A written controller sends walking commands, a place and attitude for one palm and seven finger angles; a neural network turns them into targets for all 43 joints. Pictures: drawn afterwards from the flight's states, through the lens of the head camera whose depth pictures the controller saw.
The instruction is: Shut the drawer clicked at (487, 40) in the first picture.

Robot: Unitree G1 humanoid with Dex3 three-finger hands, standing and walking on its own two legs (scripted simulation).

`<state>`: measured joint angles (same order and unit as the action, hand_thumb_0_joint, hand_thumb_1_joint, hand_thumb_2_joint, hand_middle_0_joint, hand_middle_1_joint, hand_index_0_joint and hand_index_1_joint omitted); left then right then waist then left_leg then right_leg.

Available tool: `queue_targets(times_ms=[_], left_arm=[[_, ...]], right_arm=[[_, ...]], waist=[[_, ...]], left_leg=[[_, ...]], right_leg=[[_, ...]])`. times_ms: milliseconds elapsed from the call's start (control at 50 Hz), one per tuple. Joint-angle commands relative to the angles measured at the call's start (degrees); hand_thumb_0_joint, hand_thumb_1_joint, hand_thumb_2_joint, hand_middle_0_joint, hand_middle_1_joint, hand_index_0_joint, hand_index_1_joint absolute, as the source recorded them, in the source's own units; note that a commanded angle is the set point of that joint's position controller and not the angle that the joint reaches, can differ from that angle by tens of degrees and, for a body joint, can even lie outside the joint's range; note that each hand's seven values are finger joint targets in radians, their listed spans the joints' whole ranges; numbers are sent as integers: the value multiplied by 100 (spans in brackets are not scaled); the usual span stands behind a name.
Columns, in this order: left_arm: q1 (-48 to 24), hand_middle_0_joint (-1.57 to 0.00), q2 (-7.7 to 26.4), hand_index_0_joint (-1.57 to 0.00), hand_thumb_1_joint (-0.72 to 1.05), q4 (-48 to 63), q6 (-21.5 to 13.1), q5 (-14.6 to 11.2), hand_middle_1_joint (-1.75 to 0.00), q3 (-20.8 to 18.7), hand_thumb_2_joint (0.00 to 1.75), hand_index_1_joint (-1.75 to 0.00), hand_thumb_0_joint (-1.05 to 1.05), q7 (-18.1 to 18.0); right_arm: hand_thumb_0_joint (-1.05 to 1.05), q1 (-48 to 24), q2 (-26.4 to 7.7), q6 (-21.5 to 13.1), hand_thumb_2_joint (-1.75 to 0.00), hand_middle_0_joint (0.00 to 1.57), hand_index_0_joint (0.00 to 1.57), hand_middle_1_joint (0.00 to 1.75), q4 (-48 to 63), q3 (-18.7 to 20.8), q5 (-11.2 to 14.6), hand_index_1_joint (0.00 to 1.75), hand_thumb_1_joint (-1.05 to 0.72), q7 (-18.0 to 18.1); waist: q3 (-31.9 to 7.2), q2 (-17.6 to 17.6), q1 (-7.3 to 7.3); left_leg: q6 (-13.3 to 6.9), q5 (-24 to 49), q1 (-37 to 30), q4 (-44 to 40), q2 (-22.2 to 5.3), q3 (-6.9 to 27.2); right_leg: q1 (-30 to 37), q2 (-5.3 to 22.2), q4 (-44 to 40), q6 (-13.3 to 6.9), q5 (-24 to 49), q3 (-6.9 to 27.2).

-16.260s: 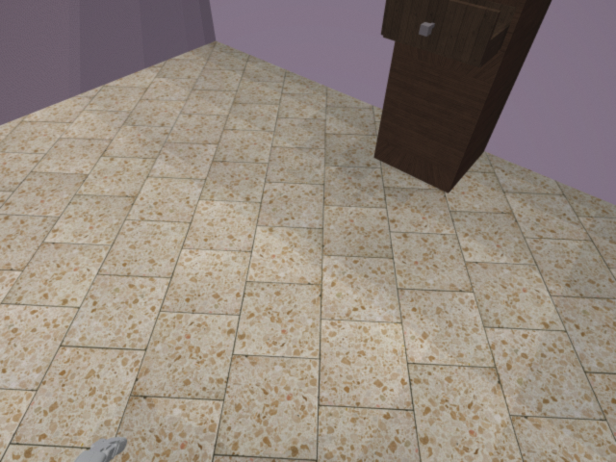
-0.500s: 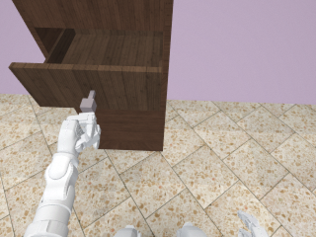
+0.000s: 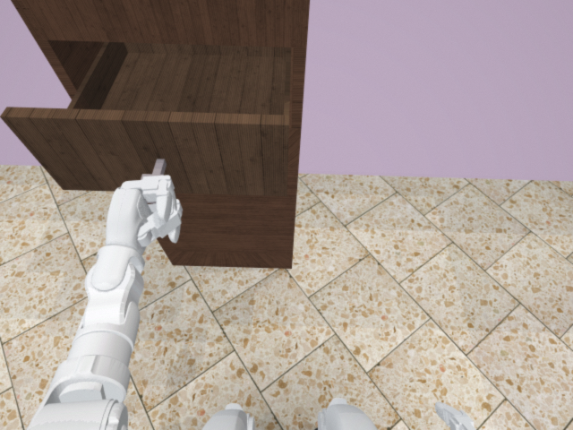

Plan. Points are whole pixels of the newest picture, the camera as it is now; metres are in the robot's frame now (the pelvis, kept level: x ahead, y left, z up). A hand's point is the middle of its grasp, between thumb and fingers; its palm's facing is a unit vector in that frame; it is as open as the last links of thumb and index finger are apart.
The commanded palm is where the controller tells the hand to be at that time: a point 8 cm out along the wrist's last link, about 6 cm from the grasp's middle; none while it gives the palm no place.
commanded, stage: push the drawer shut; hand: left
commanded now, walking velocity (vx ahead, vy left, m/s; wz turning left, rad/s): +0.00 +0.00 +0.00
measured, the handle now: (156, 179) +0.46 +0.20 +0.06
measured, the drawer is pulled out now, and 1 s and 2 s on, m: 0.18 0.06 0.00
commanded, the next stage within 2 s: pull the fist back off the drawer in 1.78 s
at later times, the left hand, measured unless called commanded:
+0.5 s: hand (184, 182) +0.45 +0.15 +0.06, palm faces -0.03 -1.00 -0.04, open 3.3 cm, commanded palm +0.44 +0.21 +0.06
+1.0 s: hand (191, 153) +0.51 +0.15 +0.06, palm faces -0.04 -1.00 -0.03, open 3.4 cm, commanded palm +0.50 +0.20 +0.06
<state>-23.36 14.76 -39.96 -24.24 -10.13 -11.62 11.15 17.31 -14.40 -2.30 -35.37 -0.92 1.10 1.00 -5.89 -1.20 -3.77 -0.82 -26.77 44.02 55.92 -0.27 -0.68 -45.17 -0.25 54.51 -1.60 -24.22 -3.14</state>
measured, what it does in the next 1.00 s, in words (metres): stands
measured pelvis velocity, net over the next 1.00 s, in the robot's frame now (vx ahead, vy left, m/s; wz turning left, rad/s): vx -0.02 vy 0.01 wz -0.02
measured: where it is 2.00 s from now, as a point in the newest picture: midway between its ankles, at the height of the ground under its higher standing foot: outside the picture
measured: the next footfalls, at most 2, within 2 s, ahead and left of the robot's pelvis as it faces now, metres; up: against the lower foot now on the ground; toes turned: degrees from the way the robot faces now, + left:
none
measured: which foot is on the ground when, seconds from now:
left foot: down 0.00-1.00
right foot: down 0.00-1.00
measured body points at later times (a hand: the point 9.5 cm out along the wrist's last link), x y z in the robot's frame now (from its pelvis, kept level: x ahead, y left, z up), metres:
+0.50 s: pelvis -0.03 +0.00 -0.02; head +0.08 +0.01 +0.42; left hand +0.45 +0.21 +0.06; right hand +0.01 -0.26 -0.13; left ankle +0.00 +0.11 -0.68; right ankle +0.02 -0.10 -0.68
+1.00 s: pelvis -0.02 +0.01 -0.02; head +0.12 +0.02 +0.41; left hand +0.51 +0.21 +0.06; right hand -0.02 -0.25 -0.13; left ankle +0.00 +0.11 -0.68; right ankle +0.02 -0.10 -0.68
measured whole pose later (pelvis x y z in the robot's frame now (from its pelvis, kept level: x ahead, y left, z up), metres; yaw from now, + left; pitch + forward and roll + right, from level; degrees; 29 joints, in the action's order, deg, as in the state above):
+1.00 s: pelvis -0.02 +0.01 -0.02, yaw -1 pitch +22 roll -2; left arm -55.4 27.0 -69.9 -24.7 -3.4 -21.3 10.4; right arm 22.0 -15.5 -0.1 -36.5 -2.4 -1.8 0.0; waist -5.5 -2.0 -11.5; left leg -1.6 -26.9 57.5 62.0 -1.3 -0.5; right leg -57.6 -1.1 58.0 -1.0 -22.8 -3.3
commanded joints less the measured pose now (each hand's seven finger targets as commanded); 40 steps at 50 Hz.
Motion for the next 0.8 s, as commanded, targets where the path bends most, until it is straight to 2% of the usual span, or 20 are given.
queue_targets(times_ms=[0, 100, 160, 200, 220, 260, 300, 320, 340, 360, 380, 420, 520, 540, 580, 600, 700, 720, 740, 780], left_arm=[[-2907, -140, 1041, -140, 90, 796, -368, 18, -160, -235, 90, -160, 0, -156], [-3740, -140, 1048, -140, 90, 225, -438, 120, -160, -135, 90, -160, 0, -176], [-4247, -140, 1285, -140, 90, -145, -472, 165, -160, -248, 90, -160, 0, -170], [-4334, -140, 1511, -140, 90, -572, -449, 171, -160, -412, 90, -160, 0, -157], [-4572, -140, 1642, -140, 90, -587, -490, 174, -160, -463, 90, -160, 0, -146], [-4704, -140, 1720, -140, 90, -749, -520, 208, -160, -526, 90, -160, 0, -118], [-4867, -140, 1633, -140, 90, -855, -536, 191, -160, -475, 90, -160, 0, -109], [-4873, -140, 1817, -140, 90, -1024, -540, 202, -160, -634, 90, -160, 0, -110], [-5024, -140, 1793, -140, 90, -971, -563, 192, -160, -601, 90, -160, 0, -107], [-5059, -140, 1888, -140, 90, -966, -592, 205, -160, -684, 90, -160, 0, -111], [-5103, -140, 1726, -140, 90, -1007, -607, 222, -160, -550, 90, -160, 0, -92], [-5227, -140, 1994, -140, 90, -1042, -644, 214, -160, -770, 90, -160, 0, -92], [-5663, -140, 2037, -140, 90, -1196, -632, 272, -160, -740, 90, -160, 0, -109], [-5732, -140, 2095, -140, 90, -1178, -640, 301, -160, -773, 90, -160, 0, -116], [-5681, -140, 2241, -140, 90, -1291, -614, 347, -160, -889, 90, -160, 0, -139], [-5713, -140, 2143, -140, 90, -1337, -575, 335, -160, -824, 90, -160, 0, -142], [-5979, -140, 2430, -140, 90, -1501, -497, 409, -160, -982, 90, -160, 0, -166], [-6069, -140, 2612, -140, 90, -1419, -525, 421, -160, -1123, 90, -160, 0, -183], [-6002, -140, 2559, -140, 90, -1527, -498, 450, -160, -1093, 90, -160, 0, -179], [-6147, -140, 2616, -140, 90, -1626, -454, 455, -160, -1110, 90, -160, 0, -174]], right_arm=[[0, 290, -812, -152, -90, 20, 20, 30, 460, 321, 23, 30, -90, 66], [0, 340, -832, -122, -90, 20, 20, 30, 334, 298, 17, 30, -90, 99], [0, 395, -862, -100, -90, 20, 20, 30, 260, 273, 7, 30, -90, 117], [0, 420, -904, -88, -90, 20, 20, 30, 266, 245, 8, 30, -90, 138], [0, 442, -918, -93, -90, 20, 20, 30, 249, 230, 3, 30, -90, 149], [0, 473, -921, -101, -90, 20, 20, 30, 266, 217, -13, 30, -90, 140], [0, 509, -926, -114, -90, 20, 20, 30, 267, 215, -32, 30, -90, 118], [0, 590, -956, -105, -90, 20, 20, 30, 260, 214, -46, 30, -90, 117], [0, 594, -958, -108, -90, 20, 20, 30, 278, 207, -53, 30, -90, 104], [0, 632, -978, -109, -90, 20, 20, 30, 272, 225, -68, 30, -90, 97], [0, 640, -952, -112, -90, 20, 20, 30, 292, 216, -73, 30, -90, 80], [0, 750, -993, -116, -90, 20, 20, 30, 284, 224, -101, 30, -90, 64], [0, 906, -1036, -89, -90, 20, 20, 30, 222, 233, -127, 30, -90, 48], [0, 950, -1047, -82, -90, 20, 20, 30, 216, 240, -134, 30, -90, 41], [0, 1024, -1078, -45, -90, 20, 20, 30, 189, 251, -149, 30, -90, 40], [0, 1039, -1064, -39, -90, 20, 20, 30, 198, 246, -149, 30, -90, 33], [0, 1191, -1096, 2, -90, 20, 20, 30, 145, 233, -177, 30, -90, 25], [0, 1236, -1121, 21, -90, 20, 20, 30, 140, 235, -198, 30, -90, 33], [0, 1255, -1105, 35, -90, 20, 20, 30, 165, 226, -199, 30, -90, 23], [0, 1286, -1122, 53, -90, 20, 20, 30, 131, 215, -209, 30, -90, 20]], waist=[[-1846, 15, -290], [-1892, -107, -417], [-1964, -108, -497], [-1833, 117, -517], [-1865, 19, -548], [-2051, -182, -487], [-2175, -269, -539], [-2173, -74, -546], [-2246, -112, -599], [-2375, -132, -556], [-2380, -318, -569], [-2449, -296, -558], [-2351, -183, -753], [-2470, -345, -714], [-2527, -313, -720], [-2493, -275, -769], [-2519, -363, -842], [-2647, -378, -820], [-2733, -507, -787], [-2570, -389, -894]], left_leg=[[-23, 1347, -722, -664, 35, 157], [-44, 894, -665, -647, 58, 215], [-67, 651, -571, -613, 68, 231], [-94, 391, -271, -597, 79, 210], [-105, 335, -251, -576, 76, 239], [-85, 360, -285, -567, 88, 247], [-89, 420, -301, -510, 90, 247], [-103, 439, -227, -479, 74, 280], [-115, 443, -201, -456, 76, 253], [-103, 470, -207, -449, 75, 266], [-95, 501, -254, -442, 83, 252], [-104, 553, -242, -401, 65, 276], [-134, 483, -135, -359, 39, 302], [-119, 539, -195, -357, 42, 305], [-115, 664, -264, -357, 25, 329], [-131, 618, -197, -333, 33, 294], [-142, 694, -101, -281, 18, 301], [-143, 852, -202, -249, 9, 330], [-129, 922, -232, -248, 22, 320], [-147, 865, -112, -210, -4, 325]], right_leg=[[1079, -41, -663, 73, 1421, 276], [757, -36, -688, 75, 875, 288], [673, -39, -708, 84, 607, 312], [695, -45, -776, 95, 345, 378], [629, -50, -752, 89, 279, 391], [638, -49, -695, 61, 287, 378], [575, -59, -669, 64, 334, 380], [571, -78, -624, 60, 356, 360], [565, -73, -637, 85, 370, 389], [603, -71, -606, 75, 377, 384], [545, -76, -594, 63, 412, 385], [522, -106, -542, 54, 450, 380], [341, -129, -549, 79, 389, 363], [337, -127, -527, 74, 415, 371], [316, -135, -515, 69, 494, 333], [321, -137, -556, 88, 469, 363], [302, -153, -539, 89, 540, 368], [312, -160, -478, 73, 667, 342], [319, -159, -474, 72, 713, 345], [227, -167, -500, 90, 664, 340]])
